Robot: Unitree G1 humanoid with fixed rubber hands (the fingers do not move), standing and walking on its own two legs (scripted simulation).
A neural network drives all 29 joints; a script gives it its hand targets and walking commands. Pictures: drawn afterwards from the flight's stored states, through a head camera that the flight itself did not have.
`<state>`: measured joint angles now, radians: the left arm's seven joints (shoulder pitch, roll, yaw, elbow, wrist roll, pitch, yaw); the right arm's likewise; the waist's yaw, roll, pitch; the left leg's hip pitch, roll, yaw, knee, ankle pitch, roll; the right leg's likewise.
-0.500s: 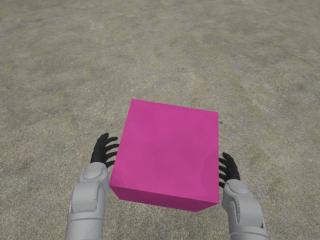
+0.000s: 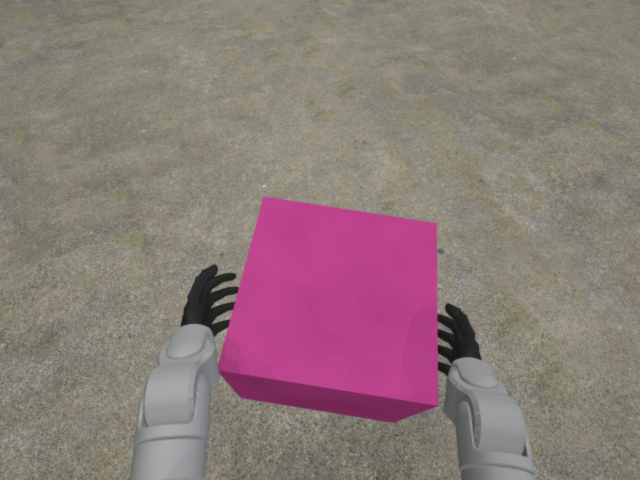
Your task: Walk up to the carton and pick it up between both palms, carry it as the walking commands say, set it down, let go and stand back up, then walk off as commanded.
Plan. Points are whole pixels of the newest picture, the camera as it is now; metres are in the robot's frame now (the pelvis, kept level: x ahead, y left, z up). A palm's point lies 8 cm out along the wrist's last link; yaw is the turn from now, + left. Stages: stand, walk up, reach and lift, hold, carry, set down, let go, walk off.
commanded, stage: carry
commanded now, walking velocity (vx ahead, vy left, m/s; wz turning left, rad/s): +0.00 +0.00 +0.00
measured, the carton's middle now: (332, 316) +0.35 -0.01 -0.05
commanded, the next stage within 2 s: hold in 1.36 s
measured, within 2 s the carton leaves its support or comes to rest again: neither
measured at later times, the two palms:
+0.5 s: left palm (169, 406) +0.19 +0.17 +0.05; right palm (470, 444) +0.17 -0.16 +0.01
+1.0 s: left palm (149, 435) +0.17 +0.18 +0.04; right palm (461, 468) +0.14 -0.14 +0.01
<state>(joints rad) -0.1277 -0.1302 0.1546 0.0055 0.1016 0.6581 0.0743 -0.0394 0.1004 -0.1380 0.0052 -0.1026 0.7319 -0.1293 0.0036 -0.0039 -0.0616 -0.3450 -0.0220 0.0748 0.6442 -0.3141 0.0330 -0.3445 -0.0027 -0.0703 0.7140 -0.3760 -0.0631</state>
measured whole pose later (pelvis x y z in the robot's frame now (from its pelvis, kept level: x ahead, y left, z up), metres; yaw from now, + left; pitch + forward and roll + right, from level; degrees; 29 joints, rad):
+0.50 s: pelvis -0.08 +0.01 -0.01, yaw +0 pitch -1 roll +1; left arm -0.13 -0.13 0.16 0.06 0.13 0.67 0.07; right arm -0.05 0.10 -0.14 0.09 -0.11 0.74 -0.13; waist 0.00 0.00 -0.06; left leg -0.35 -0.02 0.08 0.63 -0.28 0.03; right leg -0.34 0.00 -0.07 0.69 -0.34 -0.06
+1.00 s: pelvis -0.11 +0.02 -0.01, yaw +0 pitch -2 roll +0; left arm -0.13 -0.13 0.17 0.10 0.14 0.67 0.08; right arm -0.06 0.09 -0.14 0.13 -0.11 0.75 -0.14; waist 0.00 -0.01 -0.06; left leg -0.36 -0.02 0.08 0.62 -0.24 0.04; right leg -0.34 0.00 -0.07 0.66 -0.29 -0.06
